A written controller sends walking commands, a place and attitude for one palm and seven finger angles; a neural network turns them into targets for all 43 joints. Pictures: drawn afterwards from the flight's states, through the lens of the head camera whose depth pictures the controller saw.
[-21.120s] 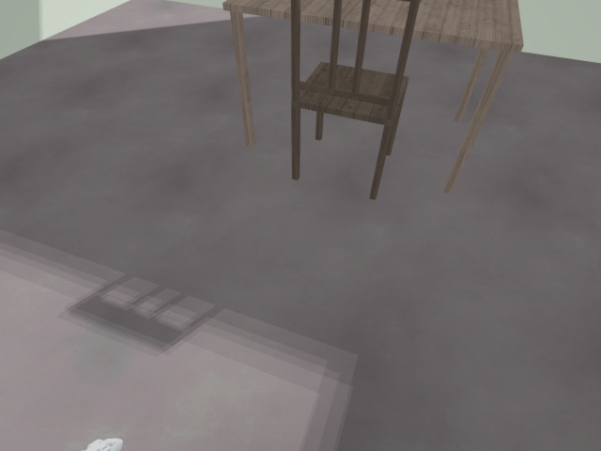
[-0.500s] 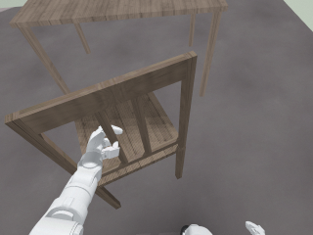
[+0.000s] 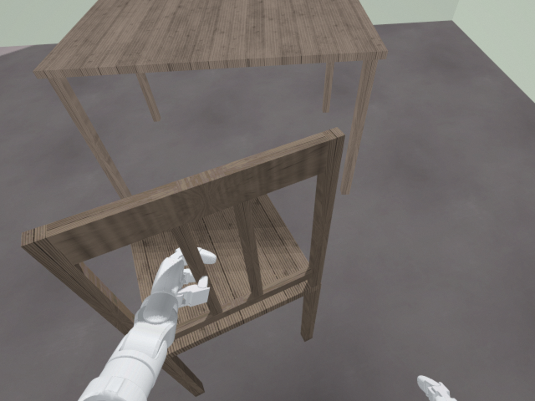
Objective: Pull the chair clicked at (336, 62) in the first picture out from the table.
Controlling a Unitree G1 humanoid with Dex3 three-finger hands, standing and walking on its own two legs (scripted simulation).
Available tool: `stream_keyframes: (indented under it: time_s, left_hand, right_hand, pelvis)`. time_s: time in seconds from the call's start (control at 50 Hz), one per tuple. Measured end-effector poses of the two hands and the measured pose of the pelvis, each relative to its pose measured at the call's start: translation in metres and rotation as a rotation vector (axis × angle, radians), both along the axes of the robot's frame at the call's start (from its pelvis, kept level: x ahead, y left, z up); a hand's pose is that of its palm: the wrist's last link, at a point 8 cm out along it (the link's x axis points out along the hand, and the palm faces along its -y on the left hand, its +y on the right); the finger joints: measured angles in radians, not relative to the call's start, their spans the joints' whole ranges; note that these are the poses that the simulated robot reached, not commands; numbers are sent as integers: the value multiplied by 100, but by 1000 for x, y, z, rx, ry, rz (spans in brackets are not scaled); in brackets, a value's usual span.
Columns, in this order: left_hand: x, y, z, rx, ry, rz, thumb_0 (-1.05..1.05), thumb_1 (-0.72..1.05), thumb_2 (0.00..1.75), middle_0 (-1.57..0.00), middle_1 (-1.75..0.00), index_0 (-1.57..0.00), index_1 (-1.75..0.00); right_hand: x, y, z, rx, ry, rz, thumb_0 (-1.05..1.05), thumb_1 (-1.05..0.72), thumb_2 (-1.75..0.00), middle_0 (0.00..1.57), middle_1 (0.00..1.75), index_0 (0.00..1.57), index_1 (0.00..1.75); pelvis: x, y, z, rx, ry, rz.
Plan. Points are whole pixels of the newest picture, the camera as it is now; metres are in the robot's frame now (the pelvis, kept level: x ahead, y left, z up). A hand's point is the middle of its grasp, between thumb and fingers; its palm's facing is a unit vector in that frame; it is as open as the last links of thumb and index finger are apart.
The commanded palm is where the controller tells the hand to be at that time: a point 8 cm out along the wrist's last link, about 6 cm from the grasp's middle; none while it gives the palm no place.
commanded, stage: stop walking, hand still on the chair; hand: left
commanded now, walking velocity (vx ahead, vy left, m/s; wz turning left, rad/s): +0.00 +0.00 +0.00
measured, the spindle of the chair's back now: (201, 275) +0.35 +0.14 -0.07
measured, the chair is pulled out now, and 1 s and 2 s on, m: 0.62 0.62 0.62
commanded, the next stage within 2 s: open the thumb and straighten the fingers in 0.12 s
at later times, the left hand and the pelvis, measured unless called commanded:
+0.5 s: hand (199, 285) +0.31 +0.13 -0.04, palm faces -0.07 -0.97 -0.24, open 9.0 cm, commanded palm +0.29 +0.19 -0.02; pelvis +0.00 +0.02 -0.01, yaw +2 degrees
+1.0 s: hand (192, 291) +0.31 +0.15 -0.05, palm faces -0.07 -0.97 -0.24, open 17.2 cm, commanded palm +0.29 +0.19 -0.03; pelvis +0.02 +0.02 -0.03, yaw +4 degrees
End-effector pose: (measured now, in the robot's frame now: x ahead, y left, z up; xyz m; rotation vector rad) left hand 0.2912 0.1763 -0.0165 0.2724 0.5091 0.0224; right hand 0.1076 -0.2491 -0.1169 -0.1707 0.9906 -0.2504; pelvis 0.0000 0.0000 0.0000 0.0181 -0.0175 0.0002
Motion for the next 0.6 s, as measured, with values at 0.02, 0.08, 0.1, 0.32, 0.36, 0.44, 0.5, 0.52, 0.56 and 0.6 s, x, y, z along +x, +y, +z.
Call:
stream_keyframes:
  time_s: [0.02, 0.08, 0.1, 0.32, 0.36, 0.44, 0.5, 0.52, 0.56, 0.6]
  left_hand:
    - [0, 0, 0, -1, -1, -3, 14, 70, 88, -13, -119, -44, -136]
    - [1, 1, 0, -3, -3, -12, 14, 70, 88, -13, -119, -44, -136]
    - [1, 1, 0, -4, -3, -14, 14, 70, 88, -13, -120, -44, -136]
    - [1, 4, -2, -18, -27, -36, 14, 67, 87, -14, -123, -45, -134]
    - [2, 5, -3, -24, -36, -36, 12, 61, 83, -15, -124, -46, -133]
    - [5, 7, -4, -26, -42, -33, 7, 37, 69, -20, -126, -48, -137]
    - [8, 10, -5, -28, -38, -33, 5, 12, 55, -25, -127, -48, -137]
    - [8, 11, -6, -27, -34, -33, 4, 3, 50, -27, -126, -48, -136]
    - [9, 13, -6, -25, -26, -33, 3, -12, 42, -30, -124, -46, -132]
    - [9, 15, -8, -23, -16, -33, 2, -24, 36, -31, -119, -44, -125]
  right_hand:
    - [0, 2, 0, 3, 1, 1, 0, -91, -90, 20, 30, 20, 30]
    - [1, 8, -1, 10, 4, 2, 0, -91, -90, 20, 30, 20, 30]
    - [1, 10, -1, 12, 4, 2, 0, -91, -90, 20, 30, 20, 30]
    - [0, 13, 2, 37, -4, 11, 0, -91, -89, 20, 30, 20, 30]
    - [0, 10, 4, 34, -12, 22, 0, -91, -89, 20, 30, 20, 30]
    - [0, 3, 4, 12, -18, 42, 0, -91, -90, 20, 30, 20, 30]
    - [2, 0, 2, -1, -15, 53, 0, -91, -90, 20, 30, 20, 30]
    - [3, 0, 1, -4, -14, 55, 0, -91, -90, 20, 30, 20, 30]
    - [5, 0, -1, -6, -14, 60, 1, -91, -90, 20, 30, 20, 30]
    - [8, 3, -4, -4, -16, 66, 1, -91, -90, 20, 30, 20, 30]
  pelvis:
    - [0, 1, 0, 0, 0, 0]
    - [1, 4, 0, 0, -2, -2]
    - [2, 5, 0, 0, -3, -2]
    - [1, 10, -4, 0, 45, 23]
    - [0, 11, -6, -1, 68, 25]
    - [0, 13, -10, -6, 104, 32]
    - [1, 16, -13, -8, 126, 35]
    - [1, 17, -13, -9, 132, 36]
    - [3, 18, -15, -10, 142, 37]
    - [4, 20, -16, -11, 150, 38]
